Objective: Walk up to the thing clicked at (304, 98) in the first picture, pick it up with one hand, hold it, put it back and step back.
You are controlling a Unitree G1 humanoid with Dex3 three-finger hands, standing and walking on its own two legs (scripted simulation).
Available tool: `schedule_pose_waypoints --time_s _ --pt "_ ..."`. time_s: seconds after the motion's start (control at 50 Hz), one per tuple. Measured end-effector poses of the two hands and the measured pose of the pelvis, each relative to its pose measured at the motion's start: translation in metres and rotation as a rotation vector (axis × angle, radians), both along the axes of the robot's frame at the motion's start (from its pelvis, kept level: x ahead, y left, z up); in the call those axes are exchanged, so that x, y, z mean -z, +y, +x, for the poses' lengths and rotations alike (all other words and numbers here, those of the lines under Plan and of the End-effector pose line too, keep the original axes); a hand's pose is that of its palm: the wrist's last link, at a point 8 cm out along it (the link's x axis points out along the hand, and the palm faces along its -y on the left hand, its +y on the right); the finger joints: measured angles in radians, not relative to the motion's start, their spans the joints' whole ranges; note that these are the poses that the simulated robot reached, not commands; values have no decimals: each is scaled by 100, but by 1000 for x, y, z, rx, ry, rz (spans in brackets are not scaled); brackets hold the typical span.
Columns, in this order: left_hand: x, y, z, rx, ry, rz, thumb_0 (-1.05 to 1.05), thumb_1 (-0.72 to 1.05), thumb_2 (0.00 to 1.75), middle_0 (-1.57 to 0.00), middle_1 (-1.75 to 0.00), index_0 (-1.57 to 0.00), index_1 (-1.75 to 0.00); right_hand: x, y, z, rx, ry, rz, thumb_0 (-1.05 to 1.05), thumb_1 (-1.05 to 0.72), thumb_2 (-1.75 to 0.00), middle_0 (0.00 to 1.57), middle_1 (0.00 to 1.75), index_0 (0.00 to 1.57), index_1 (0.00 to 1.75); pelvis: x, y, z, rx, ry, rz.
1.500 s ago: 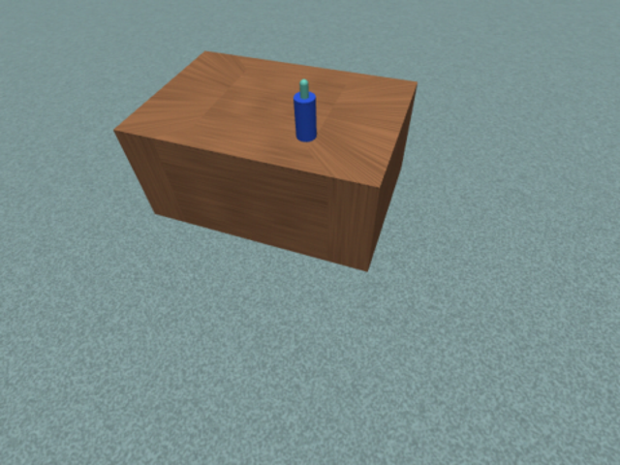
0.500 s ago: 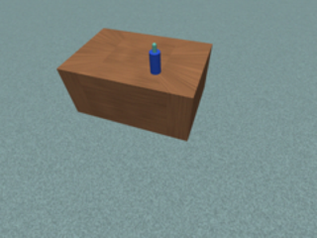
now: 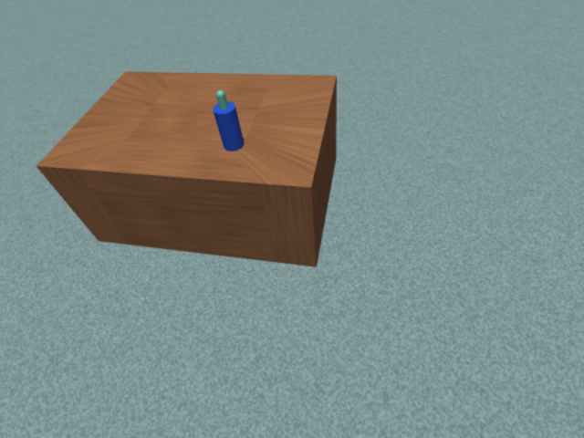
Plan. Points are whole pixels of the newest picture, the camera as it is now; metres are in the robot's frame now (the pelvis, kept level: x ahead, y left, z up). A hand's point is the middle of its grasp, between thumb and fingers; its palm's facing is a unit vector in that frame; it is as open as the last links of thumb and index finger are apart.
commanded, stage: walk up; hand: left
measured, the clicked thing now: (227, 119) +1.09 +0.25 -0.21
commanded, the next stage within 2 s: none
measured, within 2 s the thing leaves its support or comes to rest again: neither
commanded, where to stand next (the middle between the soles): +0.56 +0.14 m, yaw -12 degrees
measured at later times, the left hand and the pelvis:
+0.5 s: hand (117, 359) +0.29 +0.35 -0.14, palm faces -0.17 -0.90 -0.41, open 7.4 cm; pelvis +0.20 +0.07 +0.00, yaw -8 degrees
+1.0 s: hand (118, 274) +0.45 +0.38 -0.12, palm faces -0.17 -0.86 -0.49, open 7.4 cm; pelvis +0.37 +0.10 +0.00, yaw -10 degrees
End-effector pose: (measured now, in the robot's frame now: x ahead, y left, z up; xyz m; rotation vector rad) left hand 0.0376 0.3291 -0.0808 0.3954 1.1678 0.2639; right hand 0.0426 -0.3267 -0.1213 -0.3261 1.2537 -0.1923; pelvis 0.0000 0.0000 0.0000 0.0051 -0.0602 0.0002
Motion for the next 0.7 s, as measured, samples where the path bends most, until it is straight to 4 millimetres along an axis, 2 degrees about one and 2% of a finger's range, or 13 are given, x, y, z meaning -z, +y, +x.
schedule_pose_waypoints --time_s 0.1,0.2,0.28,0.34,0.38,0.44,0.54,0.62,0.7 --pt "-9 -5 25 5 16 -9 0 90 89 -21 -30 -20 -30 -11 7 49 -15 -68 26 1 -91 -90 20 30 20 30 -10 3 34 37 2 -11" --pt "-4 3 62 37 33 -22 0 90 89 -21 -30 -20 -31 -18 20 99 -21 -115 29 1 -91 -90 20 30 20 30 -8 15 73 66 8 -26" --pt "10 22 102 66 36 -28 0 90 89 -21 -30 -21 -31 -20 36 146 -24 -151 14 1 -91 -90 20 30 20 30 0 32 110 74 12 -39" --pt "26 42 140 93 37 -24 0 90 89 -21 -30 -21 -31 -19 50 181 -20 -195 -9 1 -91 -90 20 30 20 30 13 49 141 82 12 -26" --pt "33 52 168 108 38 -20 0 90 89 -21 -30 -20 -31 -20 60 196 -10 -234 -21 1 -91 -90 20 30 20 30 17 59 155 99 1 -8" --pt "30 57 212 154 19 -23 1 90 89 -21 -30 -20 -30 -27 73 204 43 -248 -12 1 -91 -90 20 30 20 30 10 67 176 118 -2 -9" --pt "14 58 276 214 -22 -31 0 91 89 -21 -30 -20 -30 -34 84 205 87 -197 -1 1 -90 -90 20 30 20 30 -2 72 212 144 4 6" --pt "2 54 318 247 -34 -13 0 91 89 -21 -30 -20 -30 -26 83 203 115 -143 11 1 -90 -90 20 30 21 30 -4 72 241 155 6 12" --pt "-4 49 355 268 -70 26 0 90 89 -21 -30 -20 -30 -6 74 211 145 -95 32 1 -90 -90 20 30 21 30 5 65 272 165 6 16"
